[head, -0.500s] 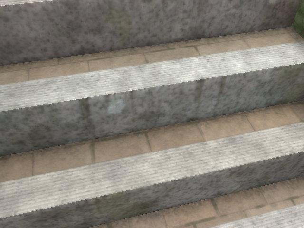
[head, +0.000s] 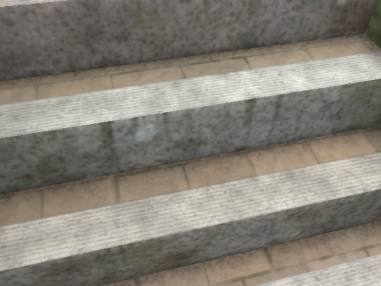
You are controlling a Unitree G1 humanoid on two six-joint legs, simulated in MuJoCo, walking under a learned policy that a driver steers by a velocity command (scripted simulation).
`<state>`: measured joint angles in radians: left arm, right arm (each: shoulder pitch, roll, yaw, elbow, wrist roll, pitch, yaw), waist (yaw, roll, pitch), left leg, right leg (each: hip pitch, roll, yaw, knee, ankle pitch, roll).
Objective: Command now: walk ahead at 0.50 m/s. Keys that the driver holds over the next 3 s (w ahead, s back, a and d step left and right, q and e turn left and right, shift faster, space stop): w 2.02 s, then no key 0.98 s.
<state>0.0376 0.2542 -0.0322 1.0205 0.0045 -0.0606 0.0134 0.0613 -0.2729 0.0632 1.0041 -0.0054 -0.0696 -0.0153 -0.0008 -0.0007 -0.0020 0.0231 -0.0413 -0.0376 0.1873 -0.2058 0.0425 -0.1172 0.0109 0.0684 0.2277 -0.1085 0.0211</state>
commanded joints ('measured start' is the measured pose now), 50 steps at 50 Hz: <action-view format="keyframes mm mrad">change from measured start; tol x2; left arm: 1 -68 111 19 -56 -1 -13 2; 50 -71 121 16 -57 0 -15 0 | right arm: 1 -58 -124 -23 -52 1 -12 -2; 50 -65 -131 -22 -44 2 -13 -1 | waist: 1 -1 5 -71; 50 -1 6 -73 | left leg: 1 -23 159 -82 -6 273 -16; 50 -29 159 -82 -7 271 -18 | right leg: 1 54 -118 74 12 238 -19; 50 59 -122 68 11 237 -17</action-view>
